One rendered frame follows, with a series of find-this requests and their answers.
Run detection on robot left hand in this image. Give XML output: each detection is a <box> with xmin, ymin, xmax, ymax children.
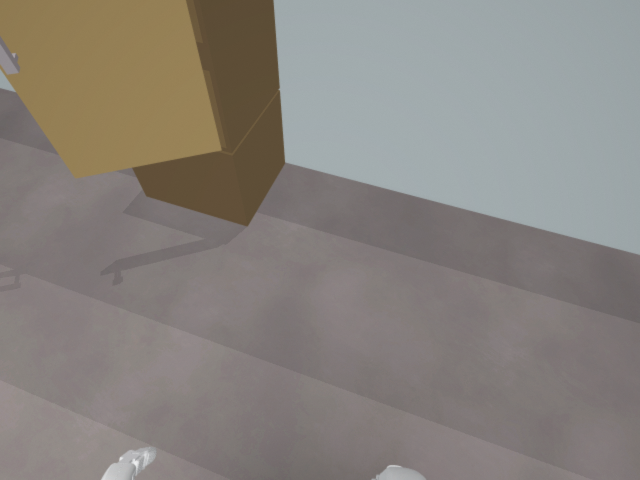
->
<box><xmin>101</xmin><ymin>447</ymin><xmax>157</xmax><ymax>480</ymax></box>

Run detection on cupboard door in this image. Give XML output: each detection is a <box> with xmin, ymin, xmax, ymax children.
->
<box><xmin>0</xmin><ymin>0</ymin><xmax>222</xmax><ymax>179</ymax></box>

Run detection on handle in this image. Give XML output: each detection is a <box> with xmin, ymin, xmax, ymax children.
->
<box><xmin>0</xmin><ymin>36</ymin><xmax>20</xmax><ymax>75</ymax></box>

